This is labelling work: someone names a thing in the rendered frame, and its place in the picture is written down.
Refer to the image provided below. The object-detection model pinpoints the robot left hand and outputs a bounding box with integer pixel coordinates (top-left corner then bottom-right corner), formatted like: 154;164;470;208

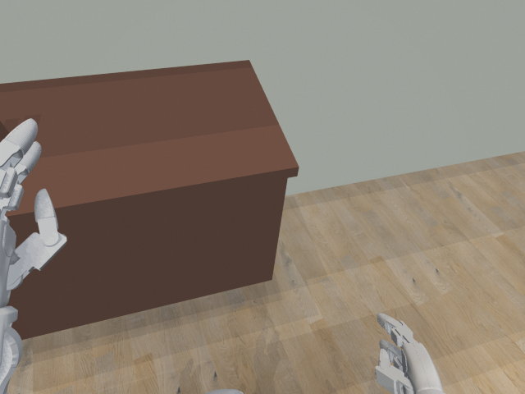
0;118;66;308

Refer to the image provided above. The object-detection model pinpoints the counter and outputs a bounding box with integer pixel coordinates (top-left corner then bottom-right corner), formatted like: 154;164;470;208
0;60;299;340

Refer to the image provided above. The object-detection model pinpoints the robot right hand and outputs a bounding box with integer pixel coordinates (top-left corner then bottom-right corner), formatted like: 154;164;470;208
375;313;443;394

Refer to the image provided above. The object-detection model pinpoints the left robot forearm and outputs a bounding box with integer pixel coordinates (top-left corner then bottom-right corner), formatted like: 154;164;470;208
0;306;23;394

